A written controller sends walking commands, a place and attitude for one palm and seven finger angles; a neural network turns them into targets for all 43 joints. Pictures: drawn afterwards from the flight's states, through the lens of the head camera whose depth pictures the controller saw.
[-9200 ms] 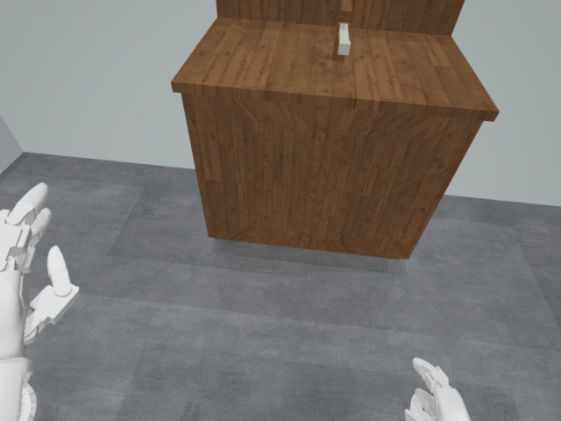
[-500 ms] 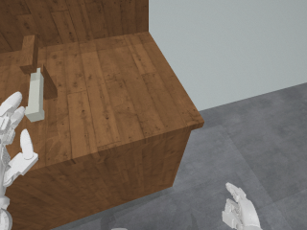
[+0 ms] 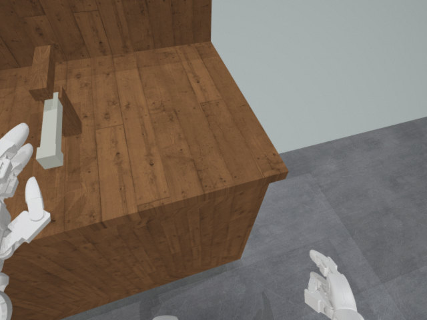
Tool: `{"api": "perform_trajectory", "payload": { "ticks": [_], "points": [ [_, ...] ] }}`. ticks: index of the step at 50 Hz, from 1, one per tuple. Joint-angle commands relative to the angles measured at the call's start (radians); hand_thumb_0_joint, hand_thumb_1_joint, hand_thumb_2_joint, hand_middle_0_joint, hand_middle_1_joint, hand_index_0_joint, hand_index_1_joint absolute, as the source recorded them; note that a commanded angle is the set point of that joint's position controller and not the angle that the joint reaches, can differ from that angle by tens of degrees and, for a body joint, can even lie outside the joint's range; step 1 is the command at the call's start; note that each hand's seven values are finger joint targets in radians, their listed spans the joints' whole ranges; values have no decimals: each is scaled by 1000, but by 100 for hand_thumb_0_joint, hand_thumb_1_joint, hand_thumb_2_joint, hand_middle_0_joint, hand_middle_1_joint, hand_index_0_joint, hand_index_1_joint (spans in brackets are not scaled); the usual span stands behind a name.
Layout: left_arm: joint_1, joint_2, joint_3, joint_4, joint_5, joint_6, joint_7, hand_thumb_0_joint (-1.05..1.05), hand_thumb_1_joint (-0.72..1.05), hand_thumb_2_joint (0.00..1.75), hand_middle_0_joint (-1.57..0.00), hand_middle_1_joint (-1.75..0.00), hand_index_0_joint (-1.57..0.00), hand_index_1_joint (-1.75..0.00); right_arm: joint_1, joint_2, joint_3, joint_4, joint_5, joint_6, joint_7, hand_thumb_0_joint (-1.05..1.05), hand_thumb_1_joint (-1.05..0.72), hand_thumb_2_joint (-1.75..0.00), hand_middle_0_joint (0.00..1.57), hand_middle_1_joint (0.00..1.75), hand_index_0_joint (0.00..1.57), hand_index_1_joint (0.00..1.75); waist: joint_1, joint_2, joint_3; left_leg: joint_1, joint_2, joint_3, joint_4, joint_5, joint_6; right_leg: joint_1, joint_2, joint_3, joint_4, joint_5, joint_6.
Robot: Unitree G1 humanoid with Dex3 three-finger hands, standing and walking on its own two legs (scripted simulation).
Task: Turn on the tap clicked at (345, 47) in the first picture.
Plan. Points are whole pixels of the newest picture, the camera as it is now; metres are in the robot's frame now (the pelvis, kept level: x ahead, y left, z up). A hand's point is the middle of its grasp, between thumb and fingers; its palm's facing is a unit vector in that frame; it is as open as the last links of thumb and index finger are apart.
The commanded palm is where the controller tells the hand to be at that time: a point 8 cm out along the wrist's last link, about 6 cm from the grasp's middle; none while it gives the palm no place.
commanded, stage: shuffle to correct the standing spot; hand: left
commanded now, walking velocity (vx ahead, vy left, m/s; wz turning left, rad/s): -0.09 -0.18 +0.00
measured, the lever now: (50, 156) +0.33 +0.30 +0.13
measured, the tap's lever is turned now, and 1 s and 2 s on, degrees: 0 0 0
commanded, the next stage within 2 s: none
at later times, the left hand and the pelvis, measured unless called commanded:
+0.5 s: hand (47, 215) +0.21 +0.23 +0.17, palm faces +0.32 -0.85 -0.41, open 7.5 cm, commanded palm +0.16 +0.28 +0.18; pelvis +0.00 +0.00 +0.00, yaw +0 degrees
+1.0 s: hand (48, 220) +0.21 +0.23 +0.16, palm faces +0.34 -0.86 -0.39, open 7.5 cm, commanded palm +0.16 +0.28 +0.18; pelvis +0.00 -0.01 +0.00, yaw +1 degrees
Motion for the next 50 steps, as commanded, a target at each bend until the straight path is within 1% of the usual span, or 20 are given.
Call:
{"api": "perform_trajectory", "payload": {
  "ticks": [1,3,6,10,11,12,14,15,16,20,21,25,26,30,33,35,36,43,49,50],
  "points": [
    [-27,136,98,-194,-1,-57,20,0,90,90,-20,-30,-20,-30,-68,-122,-43,-153,0,-50,-10,0,-90,-90,20,30,20,30,-10,50,-189,64,28,-31,-96,9,61,49,-79,71,-80,109,28],
    [-30,154,113,-200,-1,-59,21,0,90,90,-20,-30,-20,-30,-72,-123,-47,-158,0,-53,-11,0,-90,-90,20,30,20,30,-7,68,-188,60,35,-33,-90,11,63,50,-85,77,-76,112,28],
    [-21,141,99,-189,-1,-52,23,0,90,90,-20,-30,-20,-30,-71,-119,-41,-154,0,-48,-10,0,-90,-90,20,30,20,30,-9,31,-185,63,26,-26,-79,8,62,45,-87,78,-85,113,26],
    [-37,167,119,-216,0,-52,28,0,90,90,-20,-30,-20,-30,-83,-120,-44,-156,5,-49,-11,0,-90,-90,20,30,20,30,-8,49,-194,78,29,-31,-75,19,61,39,-95,88,-80,120,22],
    [-38,148,100,-224,-2,-56,27,0,90,90,-20,-30,-20,-30,-75,-122,-44,-154,1,-47,-10,0,-90,-90,20,30,20,30,-11,64,-194,67,31,-33,-82,20,62,49,-89,76,-78,118,24],
    [-35,160,113,-222,-3,-57,27,0,90,90,-20,-30,-20,-30,-75,-123,-46,-159,2,-49,-10,0,-90,-90,20,30,20,30,-7,73,-192,61,34,-38,-85,18,62,52,-89,78,-74,116,25],
    [-22,154,110,-225,-3,-57,25,0,90,90,-20,-30,-20,-30,-72,-121,-48,-160,4,-48,-9,0,-90,-90,20,30,20,30,-7,63,-200,65,39,-40,-75,39,64,59,-92,79,-68,134,25],
    [-19,174,126,-235,0,-55,31,0,90,90,-20,-30,-20,-30,-83,-120,-44,-159,5,-48,-10,0,-90,-90,20,30,20,30,-6,74,-208,75,40,-45,-80,59,64,62,-92,77,-64,141,24],
    [-11,151,109,-220,-3,-56,28,0,90,90,-20,-30,-20,-30,-71,-120,-43,-155,1,-44,-10,0,-90,-90,20,30,20,30,-8,60,-207,67,39,-44,-83,63,65,68,-84,67,-65,139,28],
    [3,169,125,-212,-2,-53,30,0,90,90,-20,-30,-20,-30,-79,-121,-45,-158,6,-44,-10,0,-90,-90,20,30,20,30,-7,74,-195,64,41,-44,-84,47,63,57,-89,77,-68,131,26],
    [5,145,105,-199,-5,-53,27,0,90,90,-20,-30,-20,-30,-67,-122,-44,-154,3,-41,-10,0,-90,-90,20,30,20,30,-10,54,-193,55,40,-44,-86,35,63,60,-84,70,-71,123,27],
    [-3,165,121,-191,-4,-49,29,0,90,90,-20,-30,-20,-30,-79,-122,-45,-157,8,-42,-11,0,-90,-90,20,30,20,30,-10,39,-181,56,33,-37,-78,-1,62,39,-95,86,-82,104,23],
    [-8,144,103,-186,-7,-50,27,0,90,90,-20,-30,-20,-30,-67,-122,-43,-152,4,-39,-10,0,-90,-90,20,30,20,30,-13,26,-187,50,29,-37,-82,-8,61,47,-91,77,-81,96,24],
    [-24,167,116,-208,-4,-50,33,0,90,90,-20,-30,-20,-30,-82,-120,-43,-155,9,-43,-12,0,-90,-90,20,30,20,30,-11,50,-181,60,30,-38,-74,-8,62,32,-101,91,-83,95,19],
    [-28,157,107,-218,-5,-54,31,0,90,90,-20,-30,-20,-30,-74,-124,-46,-158,6,-47,-10,0,-90,-90,20,30,20,30,-8,66,-182,50,36,-47,-81,-7,64,40,-95,84,-75,94,22],
    [-15,179,128,-222,-3,-52,37,0,90,90,-20,-30,-20,-30,-80,-120,-43,-156,7,-45,-12,0,-90,-90,20,30,20,30,-8,67,-191,59,39,-51,-83,16,66,48,-97,82,-74,107,22],
    [-9,151,104,-212,-6,-52,33,0,90,90,-20,-30,-20,-30,-72,-119,-41,-154,4,-42,-11,0,-90,-90,20,30,20,30,-10,50,-190,53,36,-47,-81,11,65,52,-92,77,-75,103,24],
    [-2,156,113,-189,-9,-48,34,0,90,90,-20,-30,-20,-30,-70,-122,-46,-155,7,-40,-10,0,-90,-90,20,30,20,30,-10,46,-176,40,34,-45,-75,-15,62,37,-100,87,-84,85,22],
    [-4,157,109,-221,-11,-49,32,0,90,90,-20,-30,-20,-30,-75,-118,-45,-162,7,-41,-11,0,-90,-90,20,30,20,30,-5,36,-179,43,39,-47,-67,61,58,41,-101,85,-81,135,25],
    [-5,178,124,-232,-9,-49,36,0,90,90,-20,-30,-20,-30,-90,-114,-42,-160,7,-41,-14,0,-90,-90,20,30,20,30,-5,53,-174,55,38,-43,-61,94,57,31,-105,93,-86,160,25]
  ]
}}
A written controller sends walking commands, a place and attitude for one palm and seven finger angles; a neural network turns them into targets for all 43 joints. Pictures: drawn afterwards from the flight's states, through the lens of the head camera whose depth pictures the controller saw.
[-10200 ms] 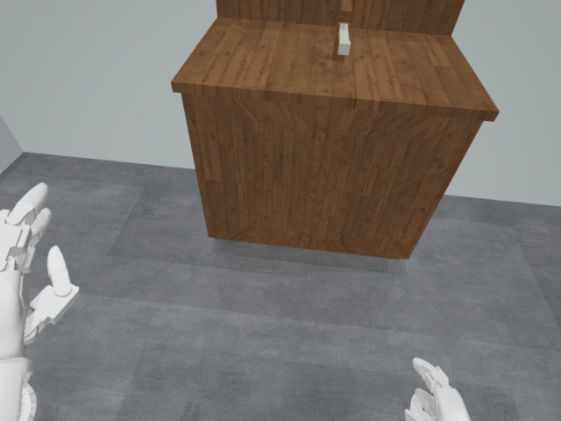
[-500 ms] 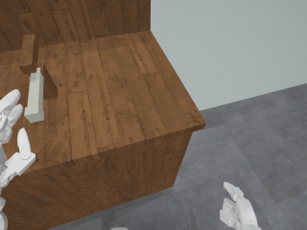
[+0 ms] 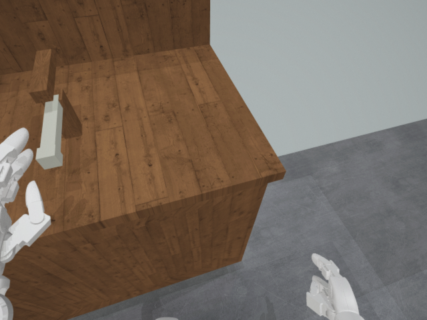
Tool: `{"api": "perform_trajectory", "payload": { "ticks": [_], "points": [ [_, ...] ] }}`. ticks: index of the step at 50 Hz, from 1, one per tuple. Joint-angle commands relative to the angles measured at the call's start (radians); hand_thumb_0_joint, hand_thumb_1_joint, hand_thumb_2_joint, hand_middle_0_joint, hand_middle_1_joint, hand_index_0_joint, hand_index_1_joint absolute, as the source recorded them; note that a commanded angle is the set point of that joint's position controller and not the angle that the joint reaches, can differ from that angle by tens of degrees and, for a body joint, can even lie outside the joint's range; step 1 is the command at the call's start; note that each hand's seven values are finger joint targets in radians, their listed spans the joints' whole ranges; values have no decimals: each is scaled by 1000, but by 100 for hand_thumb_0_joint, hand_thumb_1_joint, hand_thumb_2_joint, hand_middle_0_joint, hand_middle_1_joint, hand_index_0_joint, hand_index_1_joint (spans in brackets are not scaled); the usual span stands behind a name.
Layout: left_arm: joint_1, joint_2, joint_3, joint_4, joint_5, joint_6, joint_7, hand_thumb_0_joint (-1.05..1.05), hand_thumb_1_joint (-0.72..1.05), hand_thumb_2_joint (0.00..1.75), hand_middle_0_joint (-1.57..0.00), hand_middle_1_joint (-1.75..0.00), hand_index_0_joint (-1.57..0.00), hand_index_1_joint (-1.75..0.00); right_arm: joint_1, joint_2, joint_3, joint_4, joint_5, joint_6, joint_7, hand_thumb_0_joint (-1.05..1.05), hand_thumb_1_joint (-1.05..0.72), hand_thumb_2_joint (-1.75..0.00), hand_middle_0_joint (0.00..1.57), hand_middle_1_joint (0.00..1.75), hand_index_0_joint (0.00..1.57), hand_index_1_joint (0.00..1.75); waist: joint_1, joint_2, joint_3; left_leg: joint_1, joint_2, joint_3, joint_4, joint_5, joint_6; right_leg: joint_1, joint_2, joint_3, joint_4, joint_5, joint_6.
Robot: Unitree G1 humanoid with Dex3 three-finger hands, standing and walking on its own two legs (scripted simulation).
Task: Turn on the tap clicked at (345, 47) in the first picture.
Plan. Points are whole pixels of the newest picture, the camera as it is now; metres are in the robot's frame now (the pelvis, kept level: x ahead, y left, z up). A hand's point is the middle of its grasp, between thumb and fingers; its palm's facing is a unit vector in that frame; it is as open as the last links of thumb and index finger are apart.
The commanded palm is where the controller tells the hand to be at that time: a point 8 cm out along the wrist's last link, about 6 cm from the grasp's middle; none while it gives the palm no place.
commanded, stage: shuffle to correct the standing spot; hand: left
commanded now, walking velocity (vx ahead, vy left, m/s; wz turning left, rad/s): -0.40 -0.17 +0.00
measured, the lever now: (49, 157) +0.33 +0.30 +0.13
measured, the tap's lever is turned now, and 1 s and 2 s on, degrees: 0 0 0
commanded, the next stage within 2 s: none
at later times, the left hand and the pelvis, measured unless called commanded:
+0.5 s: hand (27, 241) +0.18 +0.24 +0.16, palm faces +0.36 -0.85 -0.38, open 7.5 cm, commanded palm +0.13 +0.29 +0.18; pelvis -0.03 +0.01 +0.00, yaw +0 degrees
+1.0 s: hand (50, 217) +0.21 +0.23 +0.17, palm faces +0.35 -0.85 -0.38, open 7.5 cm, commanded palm +0.16 +0.28 +0.18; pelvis +0.00 -0.01 +0.00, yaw +1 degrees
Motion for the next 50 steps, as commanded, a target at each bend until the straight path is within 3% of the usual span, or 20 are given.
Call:
{"api": "perform_trajectory", "payload": {
  "ticks": [1,7,11,13,17,19,22,25,26,34,35,41,50],
  "points": [
    [-17,159,117,-226,-1,-69,19,0,90,90,-20,-30,-20,-30,-85,-105,-36,-160,-6,-53,-13,0,-90,-90,20,30,20,30,2,32,-170,49,34,-30,-68,112,65,44,-105,95,-92,172,37],
    [4,166,134,-267,1,-96,8,0,90,90,-20,-30,-20,-30,-75,-101,-46,-170,-11,-47,-6,0,-90,-90,20,30,20,30,7,65,-207,51,47,-38,-48,216,59,46,-100,85,-67,235,36],
    [39,156,134,-231,-6,-85,12,0,90,90,-20,-30,-20,-30,-77,-100,-43,-168,-4,-43,-10,0,-90,-90,20,30,20,30,0,27,-226,38,29,-19,-61,-14,59,29,-114,102,-84,91,33],
    [19,165,140,-237,-7,-82,18,0,90,90,-20,-30,-20,-30,-79,-106,-45,-171,-1,-51,-14,0,-90,-90,20,30,20,30,-3,16,-199,25,15,-15,-50,-129,58,-26,-126,123,-110,-19,26],
    [-9,158,126,-229,-6,-65,30,0,90,90,-20,-30,-20,-30,-78,-112,-38,-164,-2,-56,-20,0,-90,-90,20,30,20,30,-11,-3,-165,21,18,-37,-68,-206,66,-81,-116,119,-136,-168,26],
    [-23,151,117,-231,-3,-60,31,0,90,90,-20,-30,-20,-30,-79,-115,-36,-164,-1,-62,-20,0,-90,-90,20,30,20,30,-11,9,-152,3,29,-54,-86,-226,72,-77,-105,110,-123,-177,29],
    [-42,151,116,-222,5,-60,37,0,90,90,-20,-30,-20,-30,-81,-122,-33,-159,-2,-66,-20,0,-90,-90,20,30,20,30,-9,90,-133,-49,58,-100,-170,-284,84,-25,-68,81,-85,-159,43],
    [-54,160,120,-229,14,-61,39,0,90,90,-20,-30,-20,-30,-86,-120,-32,-160,2,-70,-14,0,-90,-90,20,30,20,30,-7,112,-138,-60,59,-108,-180,-287,87,11,-65,79,-72,-123,40],
    [-55,139,100,-221,14,-64,37,0,90,90,-20,-30,-20,-30,-75,-119,-30,-156,-1,-69,-11,0,-90,-90,20,30,20,30,-8,112,-136,-73,57,-109,-186,-294,86,24,-58,71,-69,-118,41],
    [-55,146,101,-213,10,-62,37,0,90,90,-20,-30,-20,-30,-62,-115,-37,-150,-2,-68,1,0,-90,-90,20,30,20,30,-11,28,-144,-12,15,-41,-63,-195,72,-25,-115,115,-122,-113,13],
    [-54,164,116,-226,10,-61,41,0,90,90,-20,-30,-20,-30,-73,-115,-34,-149,0,-67,-1,0,-90,-90,20,30,20,30,-12,39,-148,4,16,-44,-70,-180,72,-26,-115,112,-117,-94,11],
    [-37,149,106,-207,3,-57,38,0,90,90,-20,-30,-20,-30,-70,-111,-32,-143,-3,-56,-5,0,-90,-90,20,30,20,30,-15,18,-148,8,20,-47,-64,-137,76,-16,-112,104,-101,-39,15],
    [-15,171,125,-233,0,-56,33,0,90,90,-20,-30,-20,-30,-84,-113,-39,-154,1,-47,-6,0,-90,-90,20,30,20,30,-7,54,-172,38,39,-51,-51,81,75,41,-115,91,-67,147,25]
  ]
}}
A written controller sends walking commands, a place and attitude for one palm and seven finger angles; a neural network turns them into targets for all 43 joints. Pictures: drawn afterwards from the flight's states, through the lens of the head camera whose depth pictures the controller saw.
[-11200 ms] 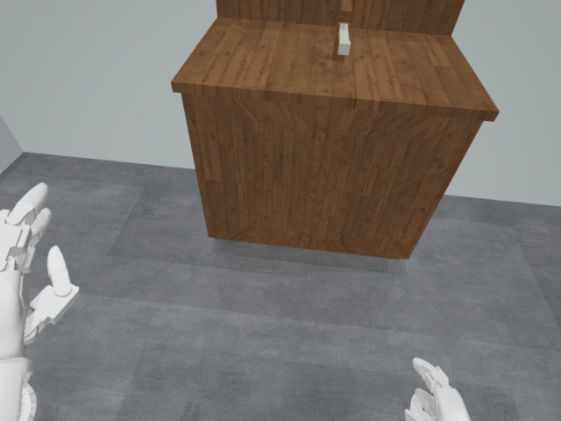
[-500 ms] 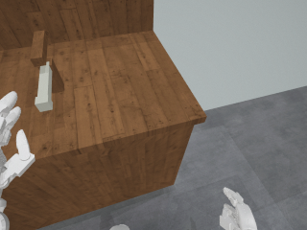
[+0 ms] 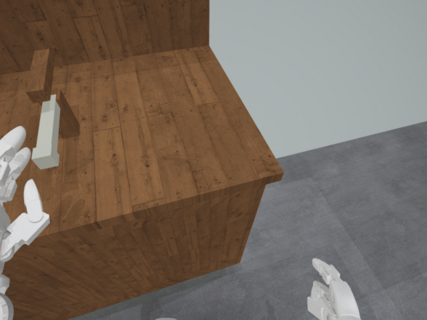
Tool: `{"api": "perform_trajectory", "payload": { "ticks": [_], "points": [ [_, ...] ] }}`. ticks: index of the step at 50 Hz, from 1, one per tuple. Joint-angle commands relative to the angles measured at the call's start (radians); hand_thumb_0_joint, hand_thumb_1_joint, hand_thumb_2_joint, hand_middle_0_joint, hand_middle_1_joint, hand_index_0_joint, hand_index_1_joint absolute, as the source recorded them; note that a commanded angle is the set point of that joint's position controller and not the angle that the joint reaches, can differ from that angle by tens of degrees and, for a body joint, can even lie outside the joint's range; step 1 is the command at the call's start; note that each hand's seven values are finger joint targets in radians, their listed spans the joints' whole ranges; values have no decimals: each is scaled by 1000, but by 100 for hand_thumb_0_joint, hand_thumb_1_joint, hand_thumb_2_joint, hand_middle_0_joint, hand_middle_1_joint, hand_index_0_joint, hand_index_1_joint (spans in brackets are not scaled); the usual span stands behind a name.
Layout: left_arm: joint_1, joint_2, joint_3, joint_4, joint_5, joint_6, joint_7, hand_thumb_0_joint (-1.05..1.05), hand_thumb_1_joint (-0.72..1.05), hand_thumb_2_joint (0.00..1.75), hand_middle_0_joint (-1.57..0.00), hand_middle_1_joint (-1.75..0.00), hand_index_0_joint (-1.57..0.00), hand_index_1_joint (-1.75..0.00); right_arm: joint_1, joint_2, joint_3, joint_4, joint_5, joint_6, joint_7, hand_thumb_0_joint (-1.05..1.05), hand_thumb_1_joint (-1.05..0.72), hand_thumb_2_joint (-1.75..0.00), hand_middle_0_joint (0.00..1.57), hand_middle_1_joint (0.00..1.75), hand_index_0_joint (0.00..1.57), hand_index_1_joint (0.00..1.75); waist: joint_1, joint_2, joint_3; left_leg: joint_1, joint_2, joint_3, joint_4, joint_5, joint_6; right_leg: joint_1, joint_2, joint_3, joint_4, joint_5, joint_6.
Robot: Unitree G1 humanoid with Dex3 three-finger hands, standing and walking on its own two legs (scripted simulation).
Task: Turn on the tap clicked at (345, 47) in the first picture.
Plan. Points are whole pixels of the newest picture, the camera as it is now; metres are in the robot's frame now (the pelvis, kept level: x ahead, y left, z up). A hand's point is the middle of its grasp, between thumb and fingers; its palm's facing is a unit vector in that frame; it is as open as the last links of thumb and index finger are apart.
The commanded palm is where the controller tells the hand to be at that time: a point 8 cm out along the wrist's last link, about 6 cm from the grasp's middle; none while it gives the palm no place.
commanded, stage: shuffle to correct the standing spot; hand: left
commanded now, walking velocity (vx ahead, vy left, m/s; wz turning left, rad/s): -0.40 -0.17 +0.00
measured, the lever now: (46, 157) +0.33 +0.30 +0.13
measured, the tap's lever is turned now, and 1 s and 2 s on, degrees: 0 0 0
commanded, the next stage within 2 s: come to a stop and stand still in 1.04 s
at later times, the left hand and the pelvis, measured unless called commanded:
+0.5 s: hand (22, 247) +0.17 +0.24 +0.17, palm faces +0.30 -0.85 -0.44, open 7.5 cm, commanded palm +0.13 +0.29 +0.18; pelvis -0.04 +0.01 +0.00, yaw +0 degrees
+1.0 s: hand (21, 264) +0.15 +0.23 +0.17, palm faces +0.37 -0.86 -0.35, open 7.5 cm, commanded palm +0.10 +0.28 +0.18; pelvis -0.06 +0.00 -0.01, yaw +0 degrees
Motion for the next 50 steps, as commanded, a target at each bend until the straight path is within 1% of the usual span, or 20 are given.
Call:
{"api": "perform_trajectory", "payload": {
  "ticks": [1,3,7,14,15,16,19,24,29,32,34,35,37,40,42,44,46,48,49,50],
  "points": [
    [1,159,117,-227,1,-66,14,0,90,90,-20,-30,-20,-30,-85,-107,-40,-164,-3,-51,-12,0,-90,-90,20,30,20,30,6,39,-174,64,43,-30,-69,177,80,75,-112,103,-95,226,40],
    [8,167,124,-253,3,-70,7,0,90,90,-20,-30,-20,-30,-85,-106,-48,-172,-1,-48,-11,0,-90,-90,20,30,20,30,11,46,-198,88,51,-26,-39,316,73,92,-119,102,-79,326,42],
    [24,180,141,-264,5,-83,1,0,90,90,-20,-30,-20,-30,-88,-98,-49,-176,-8,-36,-12,0,-90,-90,20,30,20,30,14,63,-228,110,58,-22,-24,422,65,104,-121,102,-67,401,46],
    [55,179,161,-233,3,-111,-4,0,90,90,-20,-30,-20,-30,-95,-75,-55,-166,-10,-30,-13,0,-90,-90,20,30,20,30,6,-24,-246,87,14,5,53,254,50,35,-184,141,-89,397,12],
    [58,187,165,-241,5,-113,0,0,90,90,-20,-30,-20,-30,-102,-76,-54,-164,-7,-30,-14,0,-90,-90,20,30,20,30,3,-12,-257,100,12,0,56,252,50,23,-196,160,-85,399,-2],
    [58,171,154,-248,0,-119,-1,0,90,90,-20,-30,-20,-30,-90,-72,-51,-160,-11,-28,-14,0,-90,-90,20,30,20,30,1,-28,-259,93,10,-4,41,241,51,23,-189,141,-82,363,0],
    [57,181,170,-265,-5,-131,0,0,90,90,-20,-30,-20,-30,-102,-76,-51,-164,-10,-43,-18,0,-90,-90,20,30,20,30,3,-3,-234,74,30,-31,-6,149,63,-24,-161,123,-81,219,19],
    [43,172,165,-265,-7,-102,12,0,90,90,-20,-30,-20,-30,-107,-98,-39,-186,-5,-51,-24,0,-90,-90,20,30,20,30,4,93,-179,-58,68,-77,-151,-227,88,-4,-96,108,-77,-92,54],
    [-11,141,124,-232,9,-75,19,0,90,90,-20,-30,-20,-30,-93,-118,-35,-188,-1,-71,-20,0,-90,-90,20,30,20,30,2,139,-127,-139,79,-105,-207,-390,98,18,-55,85,-41,-183,57],
    [-49,136,107,-240,17,-70,21,0,90,90,-20,-30,-20,-30,-81,-121,-35,-181,-3,-77,-15,0,-90,-90,20,30,20,30,0,135,-126,-122,68,-108,-200,-365,98,31,-47,78,-46,-142,52],
    [-63,141,104,-240,19,-67,20,0,90,90,-20,-30,-20,-30,-78,-114,-36,-177,-4,-81,-9,0,-90,-90,20,30,20,30,0,83,-127,-87,43,-74,-136,-312,91,10,-68,97,-88,-131,41],
    [-71,163,121,-253,20,-68,26,0,90,90,-20,-30,-20,-30,-81,-113,-36,-173,-2,-83,-8,0,-90,-90,20,30,20,30,-2,71,-142,-51,27,-56,-110,-299,86,-11,-85,119,-114,-152,33],
    [-62,140,99,-227,17,-61,27,0,90,90,-20,-30,-20,-30,-71,-108,-33,-166,-6,-79,-6,0,-90,-90,20,30,20,30,-2,27,-133,-39,-2,-22,-54,-318,77,-65,-115,148,-157,-260,18],
    [-80,157,105,-225,11,-47,39,0,90,90,-20,-30,-20,-30,-64,-108,-30,-146,-3,-67,-9,0,-90,-90,20,30,20,30,-11,-32,-114,73,-52,29,125,-262,60,-238,-186,215,-232,-396,-34],
    [-95,152,92,-216,7,-44,40,0,90,90,-20,-30,-20,-30,-69,-100,-20,-135,-8,-60,-11,0,-90,-90,20,30,20,30,-17,-46,-118,85,-53,29,147,-243,66,-263,-186,195,-214,-395,-38],
    [-115,155,98,-208,4,-41,41,0,90,90,-20,-30,-20,-30,-75,-106,-18,-130,-5,-51,-10,0,-90,-90,20,30,20,30,-19,-26,-101,45,-42,-3,94,-278,73,-245,-162,163,-177,-408,-26],
    [-120,157,102,-220,6,-42,41,0,90,90,-20,-30,-20,-30,-83,-112,-16,-134,-6,-43,-12,0,-90,-90,20,30,20,30,-19,76,-89,-15,-2,-92,-59,-397,94,-197,-96,105,-83,-382,5],
    [-89,148,114,-203,14,-36,34,0,90,90,-20,-30,-20,-30,-108,-125,-27,-155,-3,-37,-8,0,-90,-90,20,30,20,30,-2,236,-82,-237,92,-223,-283,-555,132,23,-9,45,146,-246,40],
    [-90,155,121,-211,20,-40,27,0,90,90,-20,-30,-20,-30,-117,-124,-34,-166,-4,-32,-3,0,-90,-90,20,30,20,30,11,292,-90,-339,127,-251,-336,-576,144,131,6,28,259,-195,50],
    [-94,180,137,-223,26,-49,22,0,90,90,-20,-30,-20,-30,-123,-115,-37,-174,-3,-31,-3,0,-90,-90,20,30,20,30,15,291,-89,-337,133,-245,-331,-541,148,145,2,28,271,-173,56]
  ]
}}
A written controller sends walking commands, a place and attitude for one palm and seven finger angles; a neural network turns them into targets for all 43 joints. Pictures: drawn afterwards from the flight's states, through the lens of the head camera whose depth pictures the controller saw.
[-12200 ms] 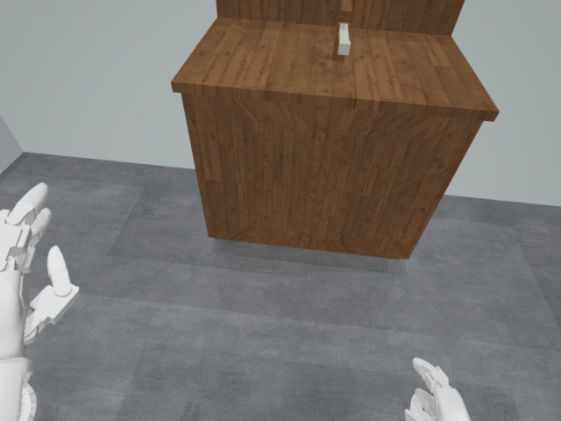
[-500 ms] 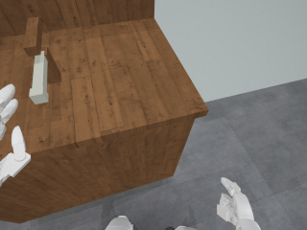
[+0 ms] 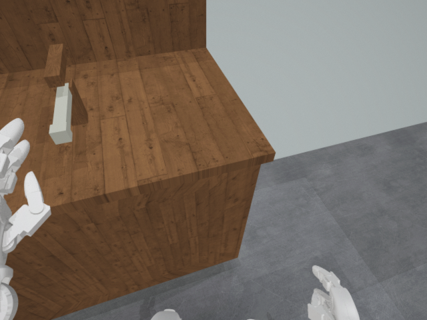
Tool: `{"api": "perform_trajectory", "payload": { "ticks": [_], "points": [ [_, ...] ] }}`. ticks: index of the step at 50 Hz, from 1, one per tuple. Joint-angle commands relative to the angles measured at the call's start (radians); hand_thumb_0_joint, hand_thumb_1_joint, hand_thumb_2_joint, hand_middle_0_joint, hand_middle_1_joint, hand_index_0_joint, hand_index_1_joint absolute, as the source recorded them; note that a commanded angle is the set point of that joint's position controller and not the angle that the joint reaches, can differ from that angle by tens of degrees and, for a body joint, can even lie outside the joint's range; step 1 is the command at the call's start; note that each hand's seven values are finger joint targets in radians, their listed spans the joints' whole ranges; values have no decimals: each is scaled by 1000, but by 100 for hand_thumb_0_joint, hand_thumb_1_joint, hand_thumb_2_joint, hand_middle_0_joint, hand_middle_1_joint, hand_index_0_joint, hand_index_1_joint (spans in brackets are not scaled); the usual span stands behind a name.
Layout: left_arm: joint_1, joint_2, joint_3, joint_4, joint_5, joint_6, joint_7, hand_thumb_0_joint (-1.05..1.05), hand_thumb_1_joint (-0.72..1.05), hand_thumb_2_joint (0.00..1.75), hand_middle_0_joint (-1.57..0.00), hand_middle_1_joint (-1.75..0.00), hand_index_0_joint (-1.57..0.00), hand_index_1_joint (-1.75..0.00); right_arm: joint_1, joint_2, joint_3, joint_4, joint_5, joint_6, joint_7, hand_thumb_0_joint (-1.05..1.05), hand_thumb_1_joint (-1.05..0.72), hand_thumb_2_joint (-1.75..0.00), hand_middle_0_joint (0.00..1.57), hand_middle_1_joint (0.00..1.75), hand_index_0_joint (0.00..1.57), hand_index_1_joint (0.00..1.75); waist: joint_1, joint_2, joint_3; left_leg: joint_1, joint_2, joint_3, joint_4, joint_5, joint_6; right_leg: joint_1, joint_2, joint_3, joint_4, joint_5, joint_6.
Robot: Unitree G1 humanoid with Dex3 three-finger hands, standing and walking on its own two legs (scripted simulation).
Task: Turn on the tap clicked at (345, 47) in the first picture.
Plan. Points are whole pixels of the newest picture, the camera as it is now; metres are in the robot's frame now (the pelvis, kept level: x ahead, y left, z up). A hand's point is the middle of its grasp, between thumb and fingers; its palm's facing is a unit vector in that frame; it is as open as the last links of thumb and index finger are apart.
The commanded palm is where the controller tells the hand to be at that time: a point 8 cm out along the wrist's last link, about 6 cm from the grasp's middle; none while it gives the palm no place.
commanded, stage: shuffle to correct the standing spot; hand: left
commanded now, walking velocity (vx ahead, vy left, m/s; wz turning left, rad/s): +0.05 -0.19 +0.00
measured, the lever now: (61, 133) +0.40 +0.30 +0.14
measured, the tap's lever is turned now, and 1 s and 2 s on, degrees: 0 0 0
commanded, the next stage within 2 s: come to a stop and stand still in 0.04 s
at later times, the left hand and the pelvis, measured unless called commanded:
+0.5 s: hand (40, 214) +0.20 +0.23 +0.19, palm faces +0.43 -0.80 -0.42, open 7.5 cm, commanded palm +0.15 +0.27 +0.19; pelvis +0.00 -0.02 +0.02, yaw +2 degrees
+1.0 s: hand (11, 203) +0.22 +0.27 +0.20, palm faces +0.44 -0.82 -0.36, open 7.5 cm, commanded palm +0.15 +0.28 +0.19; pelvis -0.01 +0.00 +0.02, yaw +0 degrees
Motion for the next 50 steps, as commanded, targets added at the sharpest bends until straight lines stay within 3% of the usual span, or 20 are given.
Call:
{"api": "perform_trajectory", "payload": {
  "ticks": [1,3,5,6,9,16,18,21,23,24,25,26,30,33,37,38,40,42,44,50],
  "points": [
    [-31,174,143,-230,19,-82,-5,0,90,90,-20,-30,-20,-30,-124,-112,-51,-188,-5,-42,3,0,-90,-90,20,30,20,30,33,283,-92,-230,147,-170,-380,-405,100,276,-3,33,85,-83,33],
    [-8,181,156,-224,20,-88,-13,0,90,90,-20,-30,-20,-30,-92,-111,-62,-194,-4,-41,17,0,-90,-90,20,30,20,30,29,139,-114,-162,61,-54,-158,-325,56,252,-44,97,-125,-112,-6],
    [34,191,161,-220,11,-77,-12,0,90,90,-20,-30,-20,-30,-70,-93,-67,-188,6,-43,25,0,-90,-90,20,30,20,30,25,-220,-121,-75,-96,100,344,-179,1,66,-251,441,-425,-301,-125],
    [34,168,125,-201,6,-65,-7,0,90,90,-20,-30,-20,-30,-77,-96,-59,-172,7,-50,23,0,-90,-90,20,30,20,30,26,-254,-93,-94,-92,79,506,-157,3,16,-332,513,-476,-275,-168],
    [19,169,126,-120,3,-74,-8,0,90,90,-20,-30,-20,-30,-73,-94,-35,-134,-7,-50,17,0,-90,-90,20,30,20,30,0,-112,-79,-87,-38,46,498,-92,1,-10,-295,381,-434,-208,-151],
    [-67,151,97,-171,28,-140,38,0,90,90,-20,-30,-20,-30,-108,-95,-26,-111,-11,-113,-32,0,-90,-90,20,30,20,30,39,-16,-180,263,-68,67,-267,51,64,207,-231,270,-324,153,-41],
    [-62,145,88,-238,30,-145,42,0,90,90,-20,-30,-20,-30,-113,-127,-44,-137,-10,-117,-35,0,-90,-90,20,30,20,30,52,75,-201,329,55,-60,-297,260,97,206,-157,216,-256,199,18],
    [8,141,88,-223,35,-123,39,0,90,90,-20,-30,-20,-30,-132,-104,-24,-148,-7,-98,-32,0,-90,-90,20,30,20,30,39,157,-206,248,66,-67,-273,314,81,269,-133,163,-236,321,27],
    [3,136,93,-184,35,-112,40,0,90,90,-20,-30,-20,-30,-119,-113,-29,-152,-1,-95,-28,0,-90,-90,20,30,20,30,38,91,-157,148,45,-45,-295,140,67,309,-132,176,-268,262,20],
    [-1127,960,678,-349,216,-229,19,0,90,90,-20,-30,-20,-30,108,-148,-55,-90,-36,-170,-39,0,-90,-90,20,30,20,30,40,-59,-34,6,13,75,-163,227,70,207,-106,204,-278,315,113],
    [-849,560,440,110,97,-193,-6,0,90,90,-20,-30,-20,-30,22,-68,-54,-26,31,-166,-30,0,-90,-90,20,30,20,30,20,63,-149,191,56,39,-156,236,56,116,-242,194,-276,248,-29],
    [-568,355,299,156,62,-174,-19,0,90,90,-20,-30,-20,-30,-6,-106,-55,-68,12,-156,-16,0,-90,-90,20,30,20,30,30,-3,-167,240,1,44,-202,194,34,158,-176,235,-272,330,-27],
    [-146,40,18,270,13,-162,-90,0,90,90,-20,-30,-20,-30,3,-128,-59,-129,33,-144,45,0,-90,-90,20,30,20,30,54,46,-255,240,-27,77,-251,121,51,267,-170,229,-274,318,58],
    [-85,34,-46,91,42,-145,-87,0,90,90,-20,-30,-20,-30,-33,-126,-44,-180,41,-124,62,0,-90,-90,20,30,20,30,56,-30,-166,154,19,48,-310,76,76,263,-130,180,-256,181,69],
    [-131,234,172,18,60,-153,-41,0,90,90,-20,-30,-20,-30,-65,-123,-35,-208,20,-123,24,0,-90,-90,20,30,20,30,59,-239,-127,145,-12,47,-303,15,60,196,-125,200,-351,6,30],
    [-162,254,206,-2,58,-161,-40,0,90,90,-20,-30,-20,-30,-66,-118,-31,-213,14,-125,16,0,-90,-90,20,30,20,30,54,-237,-115,141,-24,48,-293,0,60,175,-134,217,-369,-36,23],
    [-286,333,260,-147,65,-185,-26,0,90,90,-20,-30,-20,-30,-70,-126,-29,-206,2,-128,5,0,-90,-90,20,30,20,30,40,-52,-130,163,-20,41,-298,-11,65,156,-137,241,-344,-46,8],
    [-269,251,192,-136,63,-191,-25,0,90,90,-20,-30,-20,-30,-57,-116,-28,-201,1,-144,2,0,-90,-90,20,30,20,30,43,163,-148,120,0,42,-336,-47,73,230,-114,215,-274,41,10],
    [-287,242,179,-162,70,-201,-27,0,90,90,-20,-30,-20,-30,-55,-119,-26,-196,-1,-168,8,0,-90,-90,20,30,20,30,52,254,-170,65,6,44,-350,-67,77,323,-99,184,-219,137,15],
    [-130,93,73,38,66,-205,-49,0,90,90,-20,-30,-20,-30,-16,-122,-33,-152,-7,-205,22,0,-90,-90,20,30,20,30,46,7,-155,180,-26,54,-296,81,45,232,-108,189,-288,190,6]
  ]
}}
